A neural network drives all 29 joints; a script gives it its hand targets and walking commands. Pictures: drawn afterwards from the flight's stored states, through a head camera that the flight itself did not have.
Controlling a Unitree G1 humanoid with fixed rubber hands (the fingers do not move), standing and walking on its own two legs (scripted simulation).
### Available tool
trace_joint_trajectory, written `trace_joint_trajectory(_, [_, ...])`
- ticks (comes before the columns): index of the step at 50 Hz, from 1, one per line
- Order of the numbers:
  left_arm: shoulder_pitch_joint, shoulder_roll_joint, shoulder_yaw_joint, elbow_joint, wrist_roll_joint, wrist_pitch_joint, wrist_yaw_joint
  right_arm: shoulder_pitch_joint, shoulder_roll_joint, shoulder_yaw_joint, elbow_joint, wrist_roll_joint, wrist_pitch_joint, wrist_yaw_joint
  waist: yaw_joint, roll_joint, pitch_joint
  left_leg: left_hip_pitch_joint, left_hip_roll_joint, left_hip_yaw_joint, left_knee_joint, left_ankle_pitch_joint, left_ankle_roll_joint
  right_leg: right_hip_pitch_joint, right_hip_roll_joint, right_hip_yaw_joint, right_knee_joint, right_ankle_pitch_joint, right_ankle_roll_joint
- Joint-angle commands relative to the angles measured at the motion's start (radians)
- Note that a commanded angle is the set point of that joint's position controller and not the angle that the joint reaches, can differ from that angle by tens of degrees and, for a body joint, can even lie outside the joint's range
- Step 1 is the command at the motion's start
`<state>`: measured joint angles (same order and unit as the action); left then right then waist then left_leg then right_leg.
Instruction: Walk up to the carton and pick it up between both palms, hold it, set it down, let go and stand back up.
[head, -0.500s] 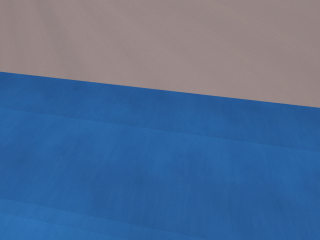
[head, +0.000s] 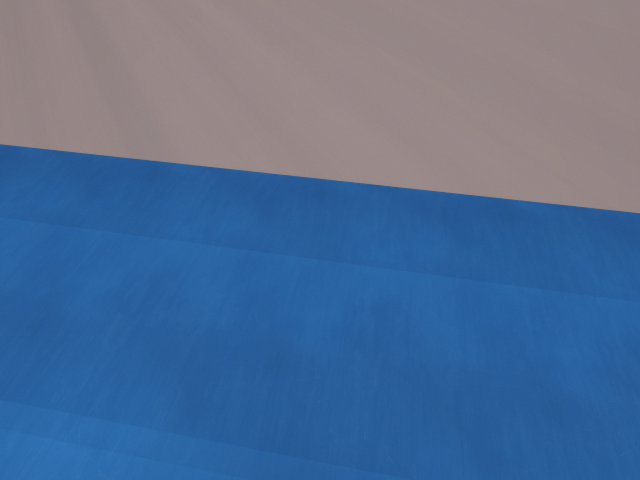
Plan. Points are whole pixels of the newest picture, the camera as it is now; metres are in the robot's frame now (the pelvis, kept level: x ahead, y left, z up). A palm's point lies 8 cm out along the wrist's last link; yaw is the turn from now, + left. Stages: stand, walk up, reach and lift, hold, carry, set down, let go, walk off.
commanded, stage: walk up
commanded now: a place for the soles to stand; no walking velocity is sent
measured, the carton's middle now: out of the picture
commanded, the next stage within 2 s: none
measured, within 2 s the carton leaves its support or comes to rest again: neither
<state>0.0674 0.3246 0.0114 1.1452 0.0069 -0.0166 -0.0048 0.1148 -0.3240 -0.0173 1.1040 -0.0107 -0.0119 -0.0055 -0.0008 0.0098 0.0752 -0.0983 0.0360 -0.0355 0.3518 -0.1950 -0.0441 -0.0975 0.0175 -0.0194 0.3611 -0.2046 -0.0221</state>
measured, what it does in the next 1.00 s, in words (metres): steps to the left, turning left: left foot, then right foot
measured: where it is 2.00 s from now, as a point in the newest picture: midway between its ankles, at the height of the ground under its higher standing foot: outside the picture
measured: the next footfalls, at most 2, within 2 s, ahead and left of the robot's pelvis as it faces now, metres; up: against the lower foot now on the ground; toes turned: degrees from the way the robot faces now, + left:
left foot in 0.28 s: +0.05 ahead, +0.20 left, +0.00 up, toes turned +18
right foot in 0.54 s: +0.09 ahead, +0.04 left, +0.00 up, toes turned +29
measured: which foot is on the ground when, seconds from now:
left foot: down 0.00-0.04, up 0.06-0.26, down 0.28-0.60, up 0.62-0.88, down 0.90-1.00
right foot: down 0.00-0.32, up 0.34-0.52, down 0.54-1.00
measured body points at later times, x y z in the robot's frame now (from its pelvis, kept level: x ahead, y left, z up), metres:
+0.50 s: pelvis -0.02 +0.07 -0.03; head +0.04 +0.11 +0.42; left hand -0.02 +0.43 -0.15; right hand +0.20 -0.18 -0.13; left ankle +0.01 +0.19 -0.75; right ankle +0.03 -0.01 -0.73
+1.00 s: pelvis -0.02 +0.16 -0.04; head -0.02 +0.17 +0.41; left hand -0.28 +0.41 -0.14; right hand +0.34 +0.13 -0.11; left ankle -0.08 +0.27 -0.75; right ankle +0.06 +0.02 -0.75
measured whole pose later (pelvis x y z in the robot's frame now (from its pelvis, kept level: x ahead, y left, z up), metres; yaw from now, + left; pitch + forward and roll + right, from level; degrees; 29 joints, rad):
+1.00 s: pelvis -0.02 +0.16 -0.04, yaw +54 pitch -3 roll -2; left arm 0.23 0.47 0.11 0.92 0.04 -0.07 0.01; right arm 0.08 -0.44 -0.09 0.74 -0.05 0.08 0.17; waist 0.07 0.03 0.08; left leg -0.42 0.07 0.02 0.82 -0.35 -0.01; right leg -0.15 -0.23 -0.38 0.75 -0.48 0.08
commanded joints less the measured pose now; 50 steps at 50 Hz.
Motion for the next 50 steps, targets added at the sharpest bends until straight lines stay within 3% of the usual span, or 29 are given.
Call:
trace_joint_trajectory(1, [0.092,0.369,0.136,-0.073,-0.008,-0.018,0.049,-0.062,-0.258,-0.084,-0.238,-0.047,0.035,0.054,0.079,-0.053,-0.103,-0.394,0.015,-0.014,0.231,0.102,0.052,0.241,-0.282,0.146,0.015,0.374,-0.111])
trace_joint_trajectory(2, [0.066,0.370,0.142,-0.094,0.000,-0.020,0.055,-0.075,-0.235,-0.084,-0.259,-0.068,0.054,0.057,0.077,-0.123,-0.090,-0.436,0.022,0.014,0.383,-0.236,0.043,0.194,-0.415,0.194,-0.033,0.457,-0.184])
trace_joint_trajectory(3, [0.063,0.353,0.145,-0.128,0.001,-0.019,0.056,-0.096,-0.232,-0.088,-0.285,-0.094,0.071,0.066,0.087,-0.127,-0.082,-0.444,0.054,-0.011,0.515,-0.288,0.043,0.133,-0.492,0.234,-0.051,0.484,-0.239])
trace_joint_trajectory(4, [0.029,0.347,0.151,-0.156,0.002,-0.017,0.059,-0.084,-0.225,-0.090,-0.309,-0.094,0.082,0.079,0.074,-0.119,-0.092,-0.452,0.067,-0.042,0.587,-0.292,0.046,0.103,-0.516,0.229,-0.069,0.442,-0.257])
trace_joint_trajectory(8, [-0.056,0.346,0.158,-0.214,0.008,-0.030,0.058,-0.041,-0.245,-0.119,-0.357,-0.074,0.092,0.127,0.014,-0.113,-0.081,-0.437,0.142,-0.097,0.581,-0.213,0.040,0.058,-0.462,0.100,-0.037,0.270,-0.211])
trace_joint_trajectory(11, [-0.095,0.367,0.171,-0.240,0.018,-0.039,0.055,0.017,-0.260,-0.136,-0.363,-0.059,0.098,0.139,-0.023,-0.166,-0.107,-0.337,0.158,-0.066,0.466,-0.169,0.047,0.026,-0.464,0.027,0.028,0.294,-0.195])
trace_joint_trajectory(13, [-0.135,0.368,0.172,-0.252,0.020,-0.037,0.046,0.086,-0.270,-0.149,-0.340,-0.052,0.091,0.141,-0.050,-0.167,-0.125,-0.177,0.122,-0.001,0.347,-0.149,0.056,-0.085,-0.427,-0.050,0.082,0.184,-0.152])
trace_joint_trajectory(14, [-0.161,0.352,0.168,-0.258,0.023,-0.032,0.042,0.161,-0.282,-0.159,-0.315,-0.052,0.087,0.139,-0.093,-0.115,-0.149,-0.044,0.092,0.022,0.280,-0.116,0.077,-0.178,-0.379,-0.101,0.182,0.101,-0.120])
trace_joint_trajectory(15, [-0.136,0.305,0.155,-0.254,0.029,-0.023,0.040,0.232,-0.315,-0.171,-0.285,-0.055,0.082,0.134,-0.124,0.052,-0.169,0.102,0.037,-0.005,0.207,-0.108,0.110,-0.309,-0.262,-0.183,0.424,-0.062,-0.076])
trace_joint_trajectory(16, [-0.091,0.233,0.135,-0.263,0.018,-0.017,0.035,0.204,-0.395,-0.186,-0.313,-0.064,0.081,0.123,-0.130,0.324,-0.097,0.119,0.116,-0.299,0.047,-0.019,0.188,-0.524,-0.086,-0.227,0.632,-0.404,-0.010])
trace_joint_trajectory(17, [-0.084,0.235,0.118,-0.274,-0.003,-0.013,0.038,0.112,-0.403,-0.166,-0.374,-0.047,0.085,0.127,-0.115,0.397,-0.058,-0.050,0.171,-0.561,-0.141,-0.017,0.282,-0.507,0.024,-0.146,0.681,-0.511,0.008])
trace_joint_trajectory(18, [-0.061,0.274,0.120,-0.261,-0.011,-0.017,0.042,0.064,-0.408,-0.161,-0.412,-0.041,0.089,0.131,-0.085,0.420,-0.026,-0.141,0.189,-0.658,-0.211,-0.005,0.336,-0.440,0.034,-0.086,0.706,-0.523,0.005])
trace_joint_trajectory(20, [0.049,0.297,0.114,-0.223,-0.016,-0.026,0.047,0.013,-0.354,-0.156,-0.456,-0.046,0.088,0.117,-0.013,0.256,-0.063,-0.070,0.171,-0.533,-0.101,0.085,0.335,-0.407,-0.021,-0.020,0.635,-0.409,-0.003])
trace_joint_trajectory(22, [0.158,0.297,0.111,-0.189,-0.016,-0.033,0.056,-0.017,-0.331,-0.155,-0.471,-0.049,0.078,0.105,0.022,0.219,-0.121,-0.036,0.127,-0.424,-0.009,0.105,0.293,-0.364,-0.058,0.004,0.536,-0.310,-0.008])
trace_joint_trajectory(25, [0.148,0.303,0.112,-0.206,-0.023,-0.045,0.065,0.035,-0.292,-0.147,-0.501,-0.048,0.078,0.119,-0.016,0.237,-0.156,-0.136,0.086,-0.475,-0.032,0.165,0.282,-0.202,0.013,-0.011,0.330,-0.260,0.004])
trace_joint_trajectory(27, [0.201,0.299,0.114,-0.216,-0.016,-0.055,0.069,0.020,-0.267,-0.139,-0.529,-0.049,0.079,0.125,0.019,0.174,-0.205,-0.190,0.078,-0.470,0.003,0.100,0.258,-0.064,-0.004,0.033,0.135,-0.162,-0.004])
trace_joint_trajectory(28, [0.276,0.318,0.121,-0.200,-0.007,-0.060,0.075,-0.027,-0.245,-0.130,-0.554,-0.039,0.079,0.130,0.073,0.078,-0.231,-0.297,0.019,-0.394,0.090,0.005,0.198,0.102,-0.065,0.098,-0.069,-0.084,-0.015])
trace_joint_trajectory(29, [0.303,0.411,0.145,-0.198,0.010,-0.063,0.083,-0.028,-0.160,-0.106,-0.570,-0.032,0.075,0.131,0.095,-0.167,-0.280,-0.460,-0.128,-0.212,0.305,-0.188,0.123,0.269,-0.317,0.346,-0.207,-0.193,-0.018])
trace_joint_trajectory(30, [0.157,0.478,0.175,-0.226,0.029,-0.054,0.086,-0.010,-0.199,-0.116,-0.540,-0.057,0.077,0.122,0.068,-0.183,-0.161,-0.599,-0.139,-0.133,0.474,-0.258,0.061,0.149,-0.486,0.534,-0.222,-0.267,-0.079])
trace_joint_trajectory(31, [0.042,0.458,0.178,-0.250,0.029,-0.053,0.078,0.050,-0.301,-0.140,-0.508,-0.065,0.078,0.118,0.011,-0.097,-0.151,-0.563,-0.034,-0.144,0.563,-0.224,0.058,0.105,-0.506,0.488,-0.187,-0.243,-0.165])
trace_joint_trajectory(32, [0.008,0.410,0.171,-0.264,0.019,-0.059,0.070,0.090,-0.317,-0.145,-0.492,-0.069,0.076,0.123,-0.018,-0.062,-0.129,-0.544,-0.009,-0.117,0.589,-0.200,0.054,0.094,-0.497,0.388,-0.163,-0.137,-0.185])
trace_joint_trajectory(33, [0.030,0.357,0.160,-0.269,0.009,-0.066,0.066,0.107,-0.301,-0.146,-0.484,-0.073,0.071,0.129,-0.034,-0.028,-0.126,-0.543,-0.004,-0.104,0.572,-0.161,0.049,0.119,-0.431,0.271,-0.129,-0.004,-0.140])
trace_joint_trajectory(35, [0.086,0.312,0.148,-0.264,0.012,-0.076,0.059,0.059,-0.272,-0.149,-0.486,-0.078,0.071,0.144,-0.005,-0.083,-0.128,-0.521,0.027,-0.080,0.578,-0.115,0.053,0.123,-0.351,0.144,-0.068,0.160,-0.098])
trace_joint_trajectory(36, [0.120,0.316,0.147,-0.260,0.010,-0.076,0.054,0.016,-0.267,-0.142,-0.494,-0.077,0.072,0.149,0.022,-0.107,-0.113,-0.515,0.045,-0.060,0.573,-0.124,0.049,0.109,-0.358,0.118,-0.057,0.203,-0.106])
trace_joint_trajectory(38, [0.117,0.340,0.150,-0.263,0.009,-0.073,0.046,-0.014,-0.267,-0.134,-0.497,-0.061,0.073,0.156,0.033,-0.133,-0.082,-0.514,0.071,-0.033,0.514,-0.138,0.042,0.114,-0.362,0.040,-0.029,0.245,-0.119])
trace_joint_trajectory(44, [0.118,0.410,0.156,-0.296,0.025,-0.074,0.033,-0.118,-0.281,-0.126,-0.491,-0.049,0.070,0.170,0.065,-0.226,0.013,-0.437,0.100,0.037,0.399,-0.165,0.042,-0.052,-0.445,-0.106,-0.018,0.097,-0.135])
trace_joint_trajectory(48, [0.073,0.431,0.155,-0.306,0.029,-0.072,0.028,-0.028,-0.314,-0.138,-0.460,-0.029,0.059,0.175,-0.007,-0.172,-0.027,-0.300,0.052,0.059,0.373,-0.216,0.077,-0.170,-0.436,-0.191,0.076,-0.093,-0.096])
trace_joint_trajectory(49, [0.030,0.443,0.155,-0.308,0.027,-0.072,0.028,0.053,-0.315,-0.143,-0.447,-0.018,0.060,0.175,-0.062,-0.130,-0.065,-0.226,0.030,0.074,0.351,-0.192,0.098,-0.180,-0.417,-0.221,0.142,-0.097,-0.087])
trace_joint_trajectory(50, [0.002,0.433,0.151,-0.313,0.024,-0.069,0.026,0.153,-0.330,-0.150,-0.423,-0.011,0.056,0.168,-0.119,-0.039,-0.113,-0.110,0.000,0.040,0.274,-0.184,0.132,-0.218,-0.358,-0.267,0.315,-0.053,-0.062])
